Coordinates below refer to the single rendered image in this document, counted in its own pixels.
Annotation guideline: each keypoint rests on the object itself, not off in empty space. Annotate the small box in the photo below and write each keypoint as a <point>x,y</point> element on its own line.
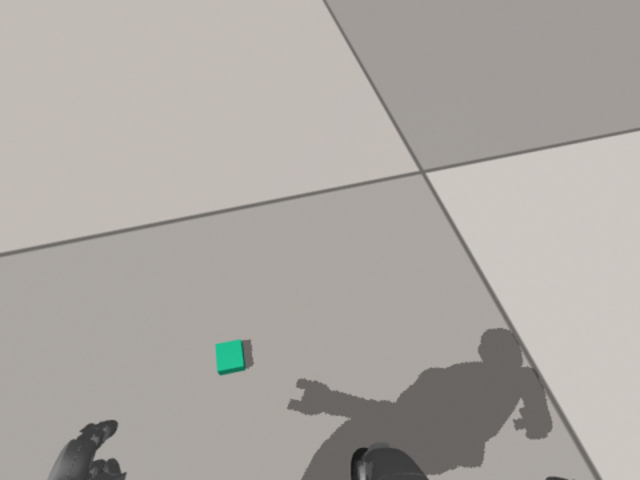
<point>230,357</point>

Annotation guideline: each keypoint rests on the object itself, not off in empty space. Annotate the right robot foot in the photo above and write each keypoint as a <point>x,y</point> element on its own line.
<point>356,456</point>

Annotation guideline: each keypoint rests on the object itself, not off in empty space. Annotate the left robot hand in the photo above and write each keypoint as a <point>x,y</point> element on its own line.
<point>75,461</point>

